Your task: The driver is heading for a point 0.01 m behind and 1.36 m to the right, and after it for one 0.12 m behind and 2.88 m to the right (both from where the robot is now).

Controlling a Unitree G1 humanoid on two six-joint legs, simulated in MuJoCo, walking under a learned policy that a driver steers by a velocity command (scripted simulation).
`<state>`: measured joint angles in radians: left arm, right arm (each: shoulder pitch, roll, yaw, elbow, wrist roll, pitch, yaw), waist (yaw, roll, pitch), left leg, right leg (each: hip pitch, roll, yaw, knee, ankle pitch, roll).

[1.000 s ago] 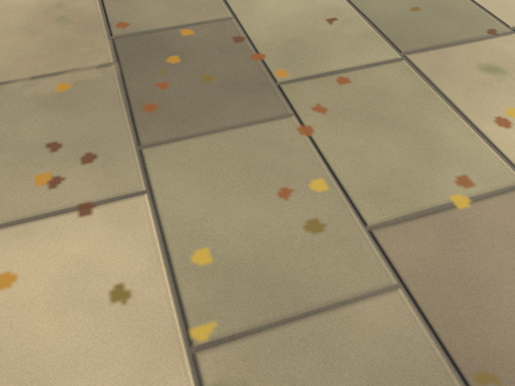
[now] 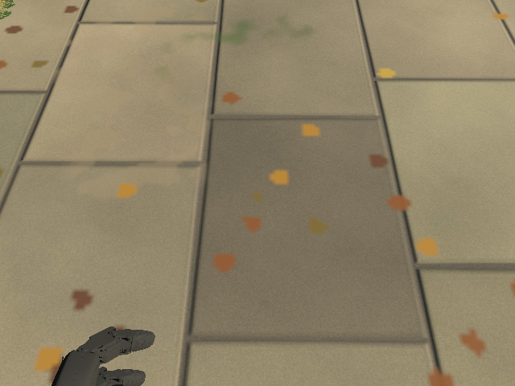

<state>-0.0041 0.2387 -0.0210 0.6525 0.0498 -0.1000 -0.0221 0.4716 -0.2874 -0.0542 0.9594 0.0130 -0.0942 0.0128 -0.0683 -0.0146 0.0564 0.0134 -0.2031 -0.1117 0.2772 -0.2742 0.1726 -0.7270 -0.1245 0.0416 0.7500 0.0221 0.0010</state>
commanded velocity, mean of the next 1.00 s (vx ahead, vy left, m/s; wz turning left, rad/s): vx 0.15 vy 0.00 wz -0.73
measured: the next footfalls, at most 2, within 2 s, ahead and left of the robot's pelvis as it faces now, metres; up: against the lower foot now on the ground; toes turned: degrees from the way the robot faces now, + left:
right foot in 0.12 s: +0.35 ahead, -0.11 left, +0.00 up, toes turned -2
left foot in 0.78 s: +0.45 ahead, +0.01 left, +0.00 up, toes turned -48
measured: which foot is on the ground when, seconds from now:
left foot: down 0.00-0.14, up 0.16-0.76, down 0.78-1.00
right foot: up 0.00-0.10, down 0.12-0.78, up 0.80-1.00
